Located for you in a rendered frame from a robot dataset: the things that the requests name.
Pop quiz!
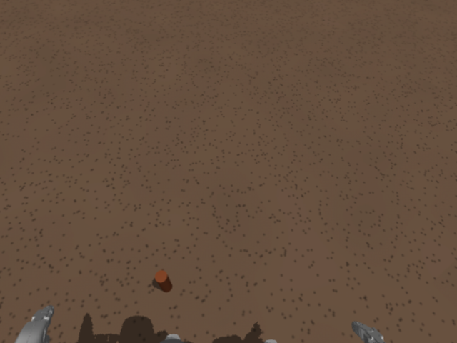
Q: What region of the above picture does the right robot hand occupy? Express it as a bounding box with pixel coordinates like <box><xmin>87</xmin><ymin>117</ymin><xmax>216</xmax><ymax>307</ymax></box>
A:
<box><xmin>352</xmin><ymin>322</ymin><xmax>385</xmax><ymax>343</ymax></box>

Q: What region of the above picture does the left robot hand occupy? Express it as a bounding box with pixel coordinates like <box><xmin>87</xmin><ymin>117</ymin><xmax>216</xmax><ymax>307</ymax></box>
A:
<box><xmin>14</xmin><ymin>305</ymin><xmax>54</xmax><ymax>343</ymax></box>

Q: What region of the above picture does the can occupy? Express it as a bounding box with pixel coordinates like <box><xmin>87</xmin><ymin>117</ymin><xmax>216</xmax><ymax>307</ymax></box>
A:
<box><xmin>155</xmin><ymin>270</ymin><xmax>172</xmax><ymax>292</ymax></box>

